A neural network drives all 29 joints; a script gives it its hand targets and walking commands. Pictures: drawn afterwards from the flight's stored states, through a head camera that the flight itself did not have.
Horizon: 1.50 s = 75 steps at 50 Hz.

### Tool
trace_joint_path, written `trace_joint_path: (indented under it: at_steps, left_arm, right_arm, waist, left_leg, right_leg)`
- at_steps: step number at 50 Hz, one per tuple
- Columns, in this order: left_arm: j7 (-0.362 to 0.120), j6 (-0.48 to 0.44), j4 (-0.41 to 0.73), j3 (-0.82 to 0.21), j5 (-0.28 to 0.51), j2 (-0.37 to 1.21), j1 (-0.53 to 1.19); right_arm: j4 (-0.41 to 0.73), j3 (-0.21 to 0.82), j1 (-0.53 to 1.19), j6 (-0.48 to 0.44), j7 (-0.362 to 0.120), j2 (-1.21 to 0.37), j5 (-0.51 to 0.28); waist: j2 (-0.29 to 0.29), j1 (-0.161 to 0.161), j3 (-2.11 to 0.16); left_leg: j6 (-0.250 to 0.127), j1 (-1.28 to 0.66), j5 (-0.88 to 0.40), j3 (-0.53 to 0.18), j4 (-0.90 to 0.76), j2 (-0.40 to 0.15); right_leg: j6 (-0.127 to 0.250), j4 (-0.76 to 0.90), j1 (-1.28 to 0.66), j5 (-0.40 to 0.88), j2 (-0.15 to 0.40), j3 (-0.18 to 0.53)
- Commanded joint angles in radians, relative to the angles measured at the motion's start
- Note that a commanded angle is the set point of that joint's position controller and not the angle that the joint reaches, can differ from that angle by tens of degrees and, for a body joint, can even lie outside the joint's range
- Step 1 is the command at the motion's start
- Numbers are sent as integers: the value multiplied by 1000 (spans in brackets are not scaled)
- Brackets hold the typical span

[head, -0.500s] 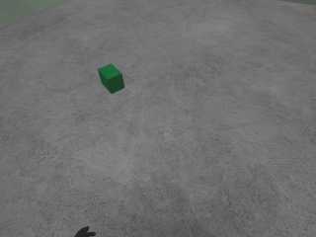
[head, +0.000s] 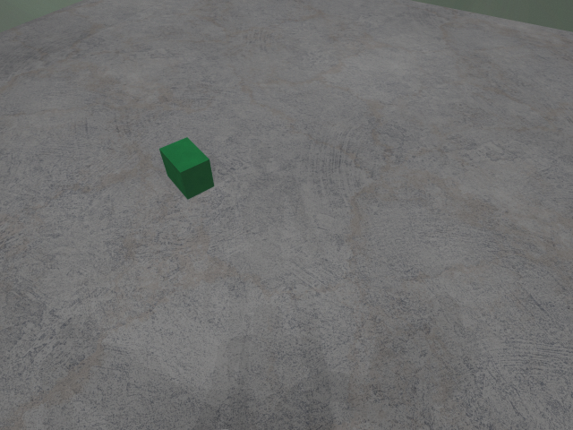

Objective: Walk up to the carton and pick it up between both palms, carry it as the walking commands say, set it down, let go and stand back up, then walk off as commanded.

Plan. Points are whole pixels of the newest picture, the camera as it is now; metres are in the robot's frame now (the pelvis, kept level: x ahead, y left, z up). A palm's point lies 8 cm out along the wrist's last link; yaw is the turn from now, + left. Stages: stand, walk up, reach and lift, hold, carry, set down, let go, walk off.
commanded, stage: walk up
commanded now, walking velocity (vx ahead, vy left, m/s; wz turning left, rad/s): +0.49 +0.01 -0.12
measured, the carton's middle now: (187, 168) +1.32 +0.48 -0.67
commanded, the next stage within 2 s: none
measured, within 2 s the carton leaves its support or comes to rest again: neither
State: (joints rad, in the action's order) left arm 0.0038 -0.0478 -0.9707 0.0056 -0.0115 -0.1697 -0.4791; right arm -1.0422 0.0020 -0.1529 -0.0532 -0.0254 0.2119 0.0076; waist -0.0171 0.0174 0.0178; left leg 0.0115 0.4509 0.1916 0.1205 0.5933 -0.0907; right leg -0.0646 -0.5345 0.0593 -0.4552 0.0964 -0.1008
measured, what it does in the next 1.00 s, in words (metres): walks ahead: right foot, then left foot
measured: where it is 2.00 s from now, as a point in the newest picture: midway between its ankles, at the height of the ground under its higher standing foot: (275, 318)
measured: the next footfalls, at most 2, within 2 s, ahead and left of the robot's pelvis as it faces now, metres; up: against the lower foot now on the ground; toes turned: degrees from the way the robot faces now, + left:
right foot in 0.46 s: +0.32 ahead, -0.14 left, +0.00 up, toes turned -10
left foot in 0.88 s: +0.45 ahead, +0.13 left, +0.00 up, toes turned +6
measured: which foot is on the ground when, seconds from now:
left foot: down 0.00-0.48, up 0.50-0.86, down 0.88-1.00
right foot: up 0.00-0.44, down 0.46-0.88, up 0.90-1.00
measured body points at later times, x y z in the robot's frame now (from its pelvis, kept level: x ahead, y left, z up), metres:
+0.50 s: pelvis +0.22 -0.02 +0.00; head +0.25 -0.03 +0.45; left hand +0.33 +0.22 -0.13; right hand +0.25 -0.25 -0.15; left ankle +0.09 +0.11 -0.71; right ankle +0.28 -0.14 -0.72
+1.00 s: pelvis +0.42 +0.03 +0.02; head +0.45 +0.05 +0.47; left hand +0.49 +0.27 -0.14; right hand +0.46 -0.21 -0.12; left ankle +0.41 +0.13 -0.72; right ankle +0.34 -0.13 -0.66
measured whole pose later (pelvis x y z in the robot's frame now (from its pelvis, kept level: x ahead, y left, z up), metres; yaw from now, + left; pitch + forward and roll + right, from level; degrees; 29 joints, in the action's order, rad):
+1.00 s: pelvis +0.42 +0.03 +0.02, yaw -7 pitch +2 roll -2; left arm 0.00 -0.01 -0.97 0.01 -0.01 -0.22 -0.26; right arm -1.03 0.00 -0.20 -0.06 -0.01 0.19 0.01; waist 0.02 0.02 0.01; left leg -0.01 0.24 0.30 0.19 0.50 -0.09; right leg -0.05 -0.97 0.39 -0.37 0.10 -0.04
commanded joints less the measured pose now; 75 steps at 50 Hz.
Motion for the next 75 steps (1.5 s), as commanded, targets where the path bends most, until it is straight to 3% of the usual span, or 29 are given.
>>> trace_joint_path:
  at_steps: [1, 10, 18, 21, 22, 23, 24, 26, 28, 35, 40, 41, 42, 43, 44, 45, 48, 50, 53, 56, 58, 59, 60, 61, 62, 64, 66, 73, 75]
  left_arm:
    - [-9, -19, 101, 50, -2, -90, 89]
    - [-21, 28, 74, 45, -18, -74, 291]
    - [-22, 18, 99, 35, -12, -77, 432]
    - [2, -6, 8, 51, -21, -132, 232]
    - [14, -9, -60, 80, -25, -205, 67]
    - [22, -3, -101, 98, -26, -299, -59]
    - [25, -2, -99, 97, -30, -321, -90]
    - [26, -1, -41, 84, -37, -250, 53]
    - [25, -6, -9, 74, -29, -197, 102]
    - [25, -2, 61, 73, -14, -186, 98]
    - [14, 19, 98, 73, -4, -212, 99]
    - [11, 15, 108, 69, 1, -191, 89]
    - [4, 8, 164, 64, 1, -145, 120]
    - [8, 12, 192, 55, -8, -106, 115]
    - [-1, 11, 12, 11, -2, -114, 152]
    - [-10, 9, 36, 27, 0, -151, 180]
    - [-22, 0, 25, 13, 8, -132, 276]
    - [-4, 23, 56, 32, 22, -172, 332]
    - [13, 44, 36, 18, 35, -154, 370]
    - [16, 52, 29, 25, 11, -142, 370]
    - [-1, 25, -25, 31, -7, -110, 257]
    - [-2, 30, -73, 53, -13, -165, 188]
    - [23, 27, -91, 65, -9, -260, 148]
    - [37, 37, -70, 77, -1, -315, 162]
    - [42, 40, -75, 74, 0, -314, 191]
    - [42, 46, -43, 64, -5, -270, 273]
    - [43, 57, 3, 65, -11, -239, 325]
    - [34, 80, 100, 87, -9, -236, 359]
    - [27, 92, 110, 91, 0, -230, 377]
  right_arm:
    - [63, -89, -216, -26, 32, 196, 19]
    - [103, -67, -149, -52, 36, 103, 12]
    - [88, -83, -171, -13, 44, 134, 15]
    - [94, -73, -120, -5, 44, 127, 0]
    - [102, -56, -86, -13, 41, 96, 1]
    - [126, -38, -46, -14, 38, 53, 3]
    - [144, -28, -15, -1, 39, 27, 9]
    - [165, -50, 16, 5, 30, 42, 8]
    - [183, -66, 37, 7, 20, 52, 3]
    - [176, -40, 80, 39, -8, 16, 7]
    - [165, -52, -38, 7, 10, 58, -1]
    - [149, -69, -132, -4, 24, 98, 6]
    - [155, -96, -204, -7, 37, 174, 23]
    - [197, -122, -196, -2, 45, 220, 27]
    - [67, -31, -253, -21, 31, 240, 26]
    - [73, -28, -252, -27, 25, 214, 24]
    - [50, -8, -180, -38, 32, 114, 24]
    - [67, -46, -212, -25, 36, 169, 22]
    - [71, -49, -235, 0, 38, 181, 25]
    - [42, -95, -192, 28, 56, 170, 15]
    - [44, -74, -128, 21, 52, 114, 17]
    - [90, -67, -76, 14, 46, 100, 14]
    - [88, -48, -88, 12, 53, 61, 16]
    - [108, -56, -105, 28, 58, 49, 10]
    - [105, -73, -154, 41, 59, 65, 9]
    - [98, -84, -171, 62, 42, 77, 12]
    - [128, -74, -81, 85, 25, 81, 16]
    - [106, -48, -91, 97, 9, 73, 11]
    - [66, -62, -198, 71, 11, 112, 7]
  waist:
    - [-150, -51, -72]
    - [-111, -36, 15]
    - [-118, -75, -1]
    - [-15, 14, -167]
    - [149, 65, -271]
    - [398, 87, -286]
    - [370, 74, -285]
    - [164, 32, -169]
    - [129, 29, -108]
    - [269, -32, -11]
    - [164, -77, -49]
    - [48, -104, -141]
    - [-199, -124, -184]
    - [-231, -79, -198]
    - [-368, -56, -135]
    - [-254, -57, -91]
    - [-151, -34, 44]
    - [-181, -38, 71]
    - [-222, -66, -14]
    - [-209, -74, -111]
    - [-136, 32, -222]
    - [-69, 81, -236]
    - [166, 89, -243]
    - [303, 62, -220]
    - [264, 27, -199]
    - [202, 14, -145]
    - [276, 0, -47]
    - [240, -50, -32]
    - [79, -108, -26]
  left_leg:
    - [-146, -485, 154, -458, -397, -311]
    - [-103, -374, -212, -110, -375, -194]
    - [-113, -419, -164, -72, -345, -204]
    - [-52, -322, -410, 4, -34, -127]
    - [-8, -132, -341, 33, 214, -54]
    - [2, 120, 234, 16, 426, 52]
    - [-20, 201, 456, -40, 504, 28]
    - [-14, 169, 362, -113, 520, -29]
    - [-3, 117, 286, -95, 434, -24]
    - [40, -38, 120, 9, 139, -23]
    - [14, -323, -16, 110, -138, 28]
    - [-19, -485, 15, 23, -174, -21]
    - [-72, -592, 8, -280, -297, -237]
    - [-83, -621, -51, -371, -330, -365]
    - [-67, -608, -42, -352, -399, -400]
    - [-115, -542, 15, -401, -416, -353]
    - [-110, -443, -587, -165, -319, -213]
    - [-63, -426, -1264, -223, -228, -212]
    - [-100, -515, -1287, -254, -203, -179]
    - [-126, -531, -1109, -276, -116, -146]
    - [-77, -235, -429, -172, -88, -77]
    - [-46, -117, -285, -93, -5, -22]
    - [-6, 26, -77, -61, 250, 72]
    - [2, 131, 434, -88, 356, 77]
    - [-1, 119, 482, -124, 422, 49]
    - [18, 100, 382, -122, 535, 45]
    - [35, 91, 317, -108, 473, 25]
    - [26, -110, 193, -48, 158, 42]
    - [-13, -238, 32, -92, -105, 32]
  right_leg:
    - [88, -682, 557, 28, 16, 139]
    - [12, -386, 505, 220, 39, 64]
    - [19, -68, 391, 264, -13, -33]
    - [97, 41, 37, 375, -11, -8]
    - [158, 50, -194, 456, 122, 187]
    - [241, 156, -351, 658, 311, 483]
    - [272, 189, -383, 753, 390, 572]
    - [245, 216, -193, 582, 338, 469]
    - [180, 263, -79, 499, 254, 362]
    - [148, 355, 95, 412, 188, 153]
    - [110, 160, 208, 334, 141, 124]
    - [90, -31, 280, 392, 99, 106]
    - [42, -314, 461, 236, 20, 47]
    - [50, -452, 568, -14, 29, 121]
    - [20, -589, 607, 28, 17, 71]
    - [10, -611, 610, 80, 22, 110]
    - [-5, -417, 548, 172, 27, 66]
    - [-48, -325, 456, 113, -37, 29]
    - [-58, -188, 435, 95, -102, 6]
    - [-14, -117, 385, 106, -81, 28]
    - [12, 58, 8, 316, 11, -21]
    - [64, 75, -144, 339, 23, 34]
    - [123, 135, -237, 780, 251, 265]
    - [175, 43, -277, 1371, 395, 284]
    - [170, -17, -246, 1560, 385, 226]
    - [180, 58, -105, 1167, 360, 188]
    - [147, 164, 23, 769, 305, 166]
    - [116, 128, 163, 449, 254, 17]
    - [72, -121, 230, 290, 181, -29]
